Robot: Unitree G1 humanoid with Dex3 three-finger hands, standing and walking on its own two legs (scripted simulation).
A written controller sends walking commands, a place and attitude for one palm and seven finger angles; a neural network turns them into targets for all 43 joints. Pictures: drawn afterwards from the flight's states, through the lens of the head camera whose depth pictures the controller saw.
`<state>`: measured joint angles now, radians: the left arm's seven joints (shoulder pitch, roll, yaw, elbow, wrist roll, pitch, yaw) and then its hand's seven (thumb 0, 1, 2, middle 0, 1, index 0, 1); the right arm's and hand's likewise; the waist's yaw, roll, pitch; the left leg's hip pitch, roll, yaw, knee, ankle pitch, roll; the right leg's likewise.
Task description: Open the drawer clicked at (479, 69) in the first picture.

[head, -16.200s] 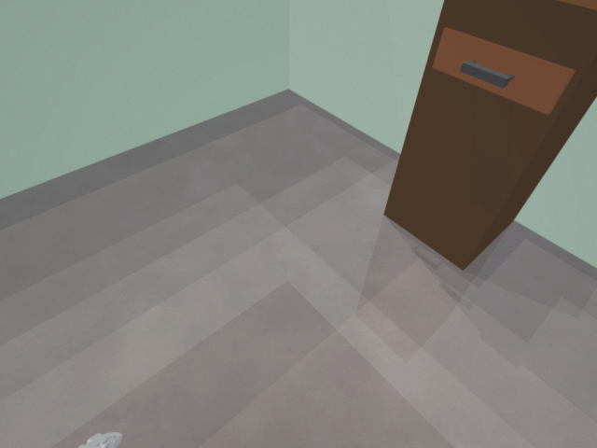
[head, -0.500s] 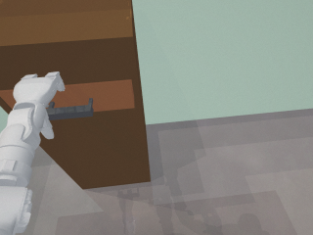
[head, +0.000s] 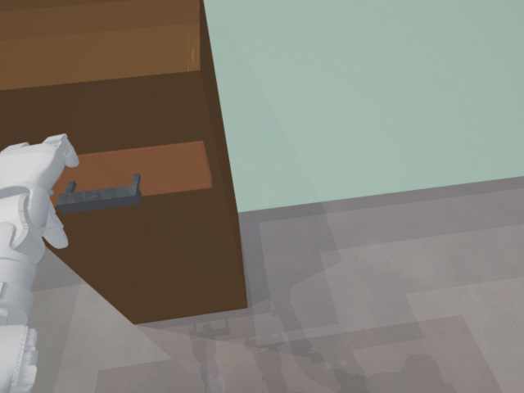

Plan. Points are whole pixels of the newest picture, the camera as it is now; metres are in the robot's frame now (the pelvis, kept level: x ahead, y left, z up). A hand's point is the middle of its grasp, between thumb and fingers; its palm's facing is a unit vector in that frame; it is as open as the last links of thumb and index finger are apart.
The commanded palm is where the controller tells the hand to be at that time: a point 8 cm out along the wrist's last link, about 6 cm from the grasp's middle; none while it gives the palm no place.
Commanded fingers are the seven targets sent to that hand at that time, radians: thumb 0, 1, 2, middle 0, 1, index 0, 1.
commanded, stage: move the hooked fingers above the handle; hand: left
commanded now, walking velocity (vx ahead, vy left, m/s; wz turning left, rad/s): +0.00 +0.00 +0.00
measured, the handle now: (102, 190) +0.46 +0.32 +0.03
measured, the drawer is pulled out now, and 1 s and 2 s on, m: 0.00 0.00 0.00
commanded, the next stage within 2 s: none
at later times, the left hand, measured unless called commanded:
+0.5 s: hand (84, 181) +0.42 +0.30 +0.10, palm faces +0.04 -0.02 -1.00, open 13.4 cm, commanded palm +0.38 +0.35 +0.15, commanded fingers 0.00 -0.50 0.30 -0.30 -1.20 -0.30 -1.20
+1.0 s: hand (99, 186) +0.42 +0.28 +0.09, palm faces +0.11 -0.04 -0.99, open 13.8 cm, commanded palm +0.39 +0.34 +0.16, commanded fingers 0.00 -0.50 0.30 -0.30 -1.20 -0.30 -1.20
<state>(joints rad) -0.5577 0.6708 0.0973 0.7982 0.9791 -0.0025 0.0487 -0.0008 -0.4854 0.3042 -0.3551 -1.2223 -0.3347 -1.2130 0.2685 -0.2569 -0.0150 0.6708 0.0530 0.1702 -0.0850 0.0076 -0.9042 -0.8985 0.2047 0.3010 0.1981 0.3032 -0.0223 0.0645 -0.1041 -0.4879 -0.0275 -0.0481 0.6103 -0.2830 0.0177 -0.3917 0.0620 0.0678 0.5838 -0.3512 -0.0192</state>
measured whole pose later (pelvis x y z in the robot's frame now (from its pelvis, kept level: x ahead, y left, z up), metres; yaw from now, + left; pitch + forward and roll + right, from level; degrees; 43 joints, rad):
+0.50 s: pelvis +0.00 +0.01 +0.00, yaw -1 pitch +10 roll -1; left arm -0.56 0.61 0.07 0.72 0.97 -0.07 0.14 0.00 -0.49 0.30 -0.41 -1.25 -0.39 -1.26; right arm 0.21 -0.24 0.00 0.68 0.06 0.19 -0.09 0.01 -0.90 -0.90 0.20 0.30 0.20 0.30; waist -0.02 0.06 -0.09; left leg -0.51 -0.03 -0.03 0.64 -0.29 0.02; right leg -0.43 0.06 0.09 0.61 -0.36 -0.01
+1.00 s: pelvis -0.01 +0.02 -0.01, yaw +0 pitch +12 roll -2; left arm -0.58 0.59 0.03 0.65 1.00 -0.20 0.20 0.00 -0.48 0.30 -0.48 -1.29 -0.32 -1.20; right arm 0.24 -0.27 -0.04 0.68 0.02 0.16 -0.07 0.01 -0.91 -0.90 0.20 0.30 0.20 0.30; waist -0.03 0.05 -0.09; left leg -0.61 -0.04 -0.05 0.72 -0.31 0.04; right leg -0.50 0.05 0.06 0.66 -0.37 0.01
